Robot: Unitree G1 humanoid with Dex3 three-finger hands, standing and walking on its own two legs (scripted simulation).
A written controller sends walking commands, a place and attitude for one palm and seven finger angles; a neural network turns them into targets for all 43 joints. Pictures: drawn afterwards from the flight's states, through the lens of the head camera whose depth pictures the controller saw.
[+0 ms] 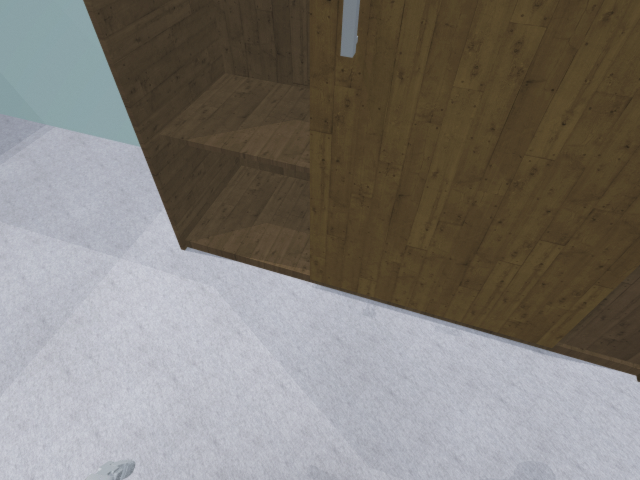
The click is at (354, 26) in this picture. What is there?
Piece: wardrobe's sliding door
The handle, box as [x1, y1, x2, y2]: [340, 0, 359, 57]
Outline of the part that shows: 344,0 340,55 352,57 355,52 355,44 357,41 356,31 359,0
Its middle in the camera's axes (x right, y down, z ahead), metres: +0.06 -0.43 +0.70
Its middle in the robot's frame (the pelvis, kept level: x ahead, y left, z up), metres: +0.85 -0.01 +0.24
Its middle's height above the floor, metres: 1.01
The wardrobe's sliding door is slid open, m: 0.55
